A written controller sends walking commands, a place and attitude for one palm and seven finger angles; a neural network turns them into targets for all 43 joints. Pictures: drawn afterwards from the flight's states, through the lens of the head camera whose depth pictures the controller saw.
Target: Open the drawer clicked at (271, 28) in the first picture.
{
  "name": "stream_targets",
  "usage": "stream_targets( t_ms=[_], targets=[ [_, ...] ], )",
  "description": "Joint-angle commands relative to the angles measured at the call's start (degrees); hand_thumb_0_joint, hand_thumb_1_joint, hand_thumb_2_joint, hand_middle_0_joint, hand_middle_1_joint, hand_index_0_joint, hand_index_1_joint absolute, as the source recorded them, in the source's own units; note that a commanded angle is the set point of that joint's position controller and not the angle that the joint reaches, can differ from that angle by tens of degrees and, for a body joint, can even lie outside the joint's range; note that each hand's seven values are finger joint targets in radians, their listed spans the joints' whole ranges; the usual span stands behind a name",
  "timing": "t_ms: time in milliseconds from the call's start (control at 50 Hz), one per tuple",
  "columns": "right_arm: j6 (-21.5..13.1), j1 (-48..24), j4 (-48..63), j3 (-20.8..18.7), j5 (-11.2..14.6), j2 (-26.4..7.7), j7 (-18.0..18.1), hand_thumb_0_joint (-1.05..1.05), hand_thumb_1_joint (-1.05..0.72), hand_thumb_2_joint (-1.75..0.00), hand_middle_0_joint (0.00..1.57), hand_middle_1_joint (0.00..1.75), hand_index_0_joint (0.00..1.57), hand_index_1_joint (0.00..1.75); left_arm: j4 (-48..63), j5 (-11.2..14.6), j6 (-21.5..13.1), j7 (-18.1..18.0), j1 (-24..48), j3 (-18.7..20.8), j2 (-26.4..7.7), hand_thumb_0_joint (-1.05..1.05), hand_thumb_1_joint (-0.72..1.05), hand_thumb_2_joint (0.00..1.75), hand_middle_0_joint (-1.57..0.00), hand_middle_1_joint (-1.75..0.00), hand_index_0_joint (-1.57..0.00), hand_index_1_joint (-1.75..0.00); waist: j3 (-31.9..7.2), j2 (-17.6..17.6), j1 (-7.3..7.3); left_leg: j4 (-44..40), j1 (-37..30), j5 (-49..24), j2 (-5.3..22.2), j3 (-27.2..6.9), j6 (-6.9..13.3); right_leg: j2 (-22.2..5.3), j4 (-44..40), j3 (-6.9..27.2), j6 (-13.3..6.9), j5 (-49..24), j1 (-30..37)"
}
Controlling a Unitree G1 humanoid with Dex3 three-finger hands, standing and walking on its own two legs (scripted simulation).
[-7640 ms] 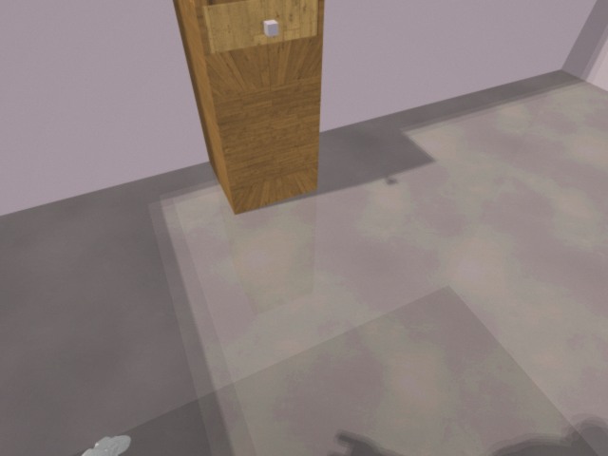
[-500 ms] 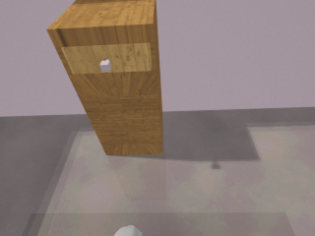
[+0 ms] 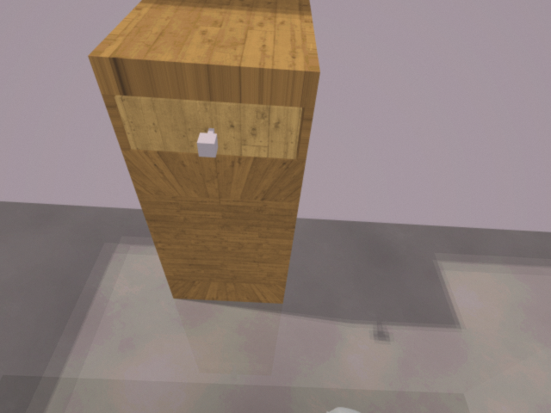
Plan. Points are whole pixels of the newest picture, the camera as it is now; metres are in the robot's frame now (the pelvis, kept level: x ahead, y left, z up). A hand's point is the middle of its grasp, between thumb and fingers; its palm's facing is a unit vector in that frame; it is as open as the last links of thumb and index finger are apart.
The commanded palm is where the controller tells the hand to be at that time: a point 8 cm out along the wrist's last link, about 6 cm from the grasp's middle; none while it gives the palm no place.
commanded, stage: take the last steps up to it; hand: left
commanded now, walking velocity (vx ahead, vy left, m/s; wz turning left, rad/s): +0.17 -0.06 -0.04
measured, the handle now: (209, 140) +0.62 +0.20 +0.04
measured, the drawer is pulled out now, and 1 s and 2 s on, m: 0.00 0.00 0.00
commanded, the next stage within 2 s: come to a stop and stand still in 0.08 s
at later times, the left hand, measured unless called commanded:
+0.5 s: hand (206, 390) +0.19 +0.13 -0.17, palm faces +0.01 -0.97 -0.23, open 7.2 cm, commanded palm none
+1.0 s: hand out of the picture +0.02 +0.20 -0.17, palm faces +0.03 -0.98 -0.20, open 7.4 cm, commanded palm none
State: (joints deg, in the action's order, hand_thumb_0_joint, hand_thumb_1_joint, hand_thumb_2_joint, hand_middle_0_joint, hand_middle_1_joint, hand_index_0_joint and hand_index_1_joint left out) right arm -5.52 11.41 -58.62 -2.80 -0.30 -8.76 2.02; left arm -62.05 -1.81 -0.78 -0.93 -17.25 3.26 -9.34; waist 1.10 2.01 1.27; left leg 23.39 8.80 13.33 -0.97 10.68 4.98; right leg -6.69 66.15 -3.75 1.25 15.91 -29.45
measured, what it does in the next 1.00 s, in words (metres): steps on the spot: right foot, then left foot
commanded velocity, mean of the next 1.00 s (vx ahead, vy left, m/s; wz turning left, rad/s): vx -0.01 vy -0.03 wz -0.01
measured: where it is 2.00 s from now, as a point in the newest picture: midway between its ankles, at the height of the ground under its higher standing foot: outside the picture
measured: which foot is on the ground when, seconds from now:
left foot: down 0.00-0.36, up 0.38-0.72, down 0.74-1.00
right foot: up 0.00-0.32, down 0.34-0.74, up 0.76-1.00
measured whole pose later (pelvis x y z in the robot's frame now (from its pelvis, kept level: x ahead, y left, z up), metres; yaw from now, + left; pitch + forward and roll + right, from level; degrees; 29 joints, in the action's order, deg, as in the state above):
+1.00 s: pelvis +0.04 +0.01 +0.01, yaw -1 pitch +1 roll +0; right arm -0.7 19.0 -60.1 -1.1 -1.3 -6.7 2.3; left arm -62.3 -1.8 3.2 0.1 -19.7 3.6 -12.4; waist -1.8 2.8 0.2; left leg 18.7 8.2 11.9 0.4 3.0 0.6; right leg -0.8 54.8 -0.2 3.0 17.1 -23.7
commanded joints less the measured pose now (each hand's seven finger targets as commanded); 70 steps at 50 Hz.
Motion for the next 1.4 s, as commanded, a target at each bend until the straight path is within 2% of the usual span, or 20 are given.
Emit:
stream_targets(
  t_ms=[0,180,260,300,340,380,440,500,600,680,720,760,800,920,1060,1120,1160,1220,1300,1380],
  targets=[
    [0.5,8.8,-0.9,0.1,-0.4,-4.2,-0.3,0.00,-0.90,-0.90,0.20,0.30,0.20,0.30,1.8,0.1,1.0,0.7,-4.6,0.3,-0.4,0.00,0.90,0.90,-0.20,-0.30,-0.20,-0.30,5.1,-7.0,0.31,-12.9,1.9,-22.6,16.4,-10.5,2.5,-1.2,-1.3,2.7,0.9,-5.9,-4.3],
    [1.7,15.4,-3.6,-0.1,-1.3,-5.8,0.1,0.00,-0.90,-0.90,0.20,0.30,0.20,0.30,7.4,0.6,0.8,0.9,10.3,-0.7,-1.6,0.00,0.90,0.90,-0.20,-0.30,-0.20,-0.30,6.3,-5.7,-3.47,-7.6,-6.2,-36.3,17.2,-9.6,4.0,0.7,-22.1,-0.5,0.1,-3.8,-2.3],
    [2.8,14.5,-4.8,0.5,-0.9,-5.6,0.6,0.00,-0.90,-0.90,0.20,0.30,0.20,0.30,5.8,0.8,0.3,-0.2,5.4,-1.3,-1.7,0.00,0.90,0.90,-0.20,-0.30,-0.20,-0.30,2.5,-6.7,-1.03,0.8,-4.9,-44.9,14.6,-7.7,0.6,3.7,-35.1,-1.8,-0.9,-8.9,12.2],
    [3.0,15.1,-4.8,0.4,0.1,-4.4,0.4,0.00,-0.90,-0.90,0.20,0.30,0.20,0.30,3.5,0.6,-0.7,-0.9,-2.0,-0.4,-6.7,0.00,0.90,0.90,-0.20,-0.30,-0.20,-0.30,-4.4,-1.5,1.31,9.5,0.7,-29.7,10.4,-6.1,-3.3,-1.7,-39.5,3.6,-2.2,-38.9,26.9],
    [4.6,17.8,-4.1,-0.5,0.9,-3.2,0.3,0.00,-0.90,-0.90,0.20,0.30,0.20,0.30,3.0,1.0,-0.9,-1.5,-5.0,0.5,-12.1,0.00,0.90,0.90,-0.20,-0.30,-0.20,-0.30,-9.7,3.2,0.33,24.8,9.4,19.3,1.7,-5.1,-6.4,-18.4,-37.0,14.0,-13.6,-76.5,34.3],
    [6.0,14.0,-3.7,-0.6,0.8,-2.5,0.4,0.00,-0.90,-0.90,0.20,0.30,0.20,0.30,3.7,0.7,-0.8,-2.2,-2.0,0.9,-10.7,0.00,0.90,0.90,-0.20,-0.30,-0.20,-0.30,-10.8,7.2,0.87,36.5,10.7,24.5,2.5,-10.2,-6.2,-18.4,-40.0,15.4,-16.8,-67.3,29.2],
    [7.6,12.5,-3.4,-1.1,0.4,-2.0,0.0,0.00,-0.90,-0.90,0.20,0.30,0.20,0.30,6.0,0.6,0.5,-2.8,5.0,1.1,-9.1,0.00,0.90,0.90,-0.20,-0.30,-0.20,-0.30,-6.7,1.7,-1.08,40.8,11.8,19.0,2.8,-12.3,-6.5,-15.3,-43.5,10.9,-14.1,-47.8,20.1],
    [9.0,12.2,-2.3,-1.6,-0.3,-1.8,-0.8,0.00,-0.90,-0.90,0.20,0.30,0.20,0.30,7.8,0.1,1.0,-2.6,7.7,1.8,-9.4,0.00,0.90,0.90,-0.20,-0.30,-0.20,-0.30,-6.1,5.9,-1.63,38.5,10.8,15.1,2.2,-10.8,-7.3,-12.9,-46.5,8.9,-11.6,-32.3,14.6],
    [8.4,11.1,0.0,-1.3,-0.6,-2.6,-1.6,0.00,-0.90,-0.90,0.20,0.30,0.20,0.30,9.0,-0.6,2.1,-1.8,9.0,2.4,-10.9,0.00,0.90,0.90,-0.20,-0.30,-0.20,-0.30,-4.8,10.4,-1.12,26.0,8.1,13.7,2.0,-8.9,-6.7,-10.0,-51.7,10.6,-9.5,-1.3,11.7],
    [6.8,17.4,-1.6,-0.7,-0.5,-3.5,-1.6,0.00,-0.90,-0.90,0.20,0.30,0.20,0.30,8.3,0.2,3.0,-1.3,9.4,1.7,-9.8,0.00,0.90,0.90,-0.20,-0.30,-0.20,-0.30,-4.2,7.0,-4.51,1.0,-6.5,6.3,1.2,-7.3,-5.7,-4.3,-47.4,7.8,-3.4,15.4,2.5],
    [5.8,11.7,1.1,-1.6,-1.7,-10.4,-1.0,0.00,-0.90,-0.90,0.20,0.30,0.20,0.30,9.0,1.5,3.4,-0.8,7.6,0.1,-3.2,0.00,0.90,0.90,-0.20,-0.30,-0.20,-0.30,4.8,-20.9,-3.47,-19.3,9.4,28.9,18.9,-32.8,-1.9,5.7,-26.1,0.5,0.7,11.7,-2.4],
    [5.6,1.0,4.4,-0.8,-1.9,-10.8,-0.4,0.00,-0.90,-0.90,0.20,0.30,0.20,0.30,7.3,0.4,3.9,-0.1,6.4,0.9,-5.8,0.00,0.90,0.90,-0.20,-0.30,-0.20,-0.30,8.5,-16.8,-0.35,-23.0,23.2,31.1,19.9,-32.2,0.1,4.1,-17.0,6.8,0.0,4.6,5.5],
    [5.1,-0.1,4.3,-0.2,-1.6,-9.4,0.0,0.00,-0.90,-0.90,0.20,0.30,0.20,0.30,5.0,0.2,3.7,0.7,2.0,1.3,-5.7,0.00,0.90,0.90,-0.20,-0.30,-0.20,-0.30,8.4,-11.9,1.29,-19.4,17.5,22.7,15.4,-24.5,-1.2,6.3,-9.4,6.3,0.5,0.9,3.0],
    [4.0,11.3,0.6,-0.9,-1.2,-8.9,1.0,0.00,-0.90,-0.90,0.20,0.30,0.20,0.30,4.6,0.2,2.0,1.2,1.8,0.9,-6.0,0.00,0.90,0.90,-0.20,-0.30,-0.20,-0.30,2.7,-8.6,-3.23,-13.8,-7.5,2.7,17.0,-22.4,1.6,4.5,-10.3,5.2,1.7,1.4,-7.1],
    [4.3,12.9,-2.5,-0.6,-1.5,-9.2,1.2,0.00,-0.90,-0.90,0.20,0.30,0.20,0.30,3.9,1.3,1.5,1.1,3.1,-0.9,-2.5,0.00,0.90,0.90,-0.20,-0.30,-0.20,-0.30,-0.8,-12.9,-4.15,-6.1,-7.4,-24.1,17.2,-19.9,4.1,4.6,-29.4,1.7,0.5,10.3,7.1],
    [4.5,10.8,-3.4,-0.4,-0.6,-8.2,0.9,0.00,-0.90,-0.90,0.20,0.30,0.20,0.30,0.2,1.4,0.6,0.7,-3.5,-1.0,-2.5,0.00,0.90,0.90,-0.20,-0.30,-0.20,-0.30,-2.8,-9.2,-0.89,-1.0,-0.3,-16.6,12.4,-15.7,-0.4,5.0,-45.5,0.1,0.3,-7.0,20.8],
    [4.4,10.7,-3.3,0.9,0.1,-3.1,0.3,0.00,-0.90,-0.90,0.20,0.30,0.20,0.30,-1.2,1.3,-0.3,-0.4,-5.1,-0.7,-7.0,0.00,0.90,0.90,-0.20,-0.30,-0.20,-0.30,-3.3,3.9,-0.77,4.2,9.9,0.2,6.0,-9.3,-5.3,-5.4,-48.2,11.4,-2.9,-17.3,30.0],
    [5.7,9.2,-3.8,1.2,-0.7,-2.2,0.3,0.00,-0.90,-0.90,0.20,0.30,0.20,0.30,-1.2,1.4,-0.6,-0.8,-2.4,-0.9,-6.7,0.00,0.90,0.90,-0.20,-0.30,-0.20,-0.30,1.6,11.1,-0.98,9.8,8.7,10.8,5.4,-9.1,-6.1,-7.9,-51.0,12.8,-8.0,-21.8,21.5],
    [6.0,11.2,-6.5,1.6,-0.4,-1.0,0.6,0.00,-0.90,-0.90,0.20,0.30,0.20,0.30,-1.3,1.6,-0.4,-1.3,0.0,-1.7,-4.4,0.00,0.90,0.90,-0.20,-0.30,-0.20,-0.30,2.6,4.0,-2.29,7.7,6.4,5.6,6.1,-9.4,-6.0,-5.9,-47.5,8.6,-8.8,-28.6,22.1],
    [5.9,11.7,-7.9,1.9,-0.5,-1.7,0.8,0.00,-0.90,-0.90,0.20,0.30,0.20,0.30,-1.3,2.1,-0.1,-1.4,0.2,-2.1,-3.3,0.00,0.90,0.90,-0.20,-0.30,-0.20,-0.30,3.7,0.4,-2.43,0.9,-0.9,-8.3,7.2,-10.1,-5.6,-2.1,-47.9,6.9,-5.2,-19.1,17.2]
  ],
)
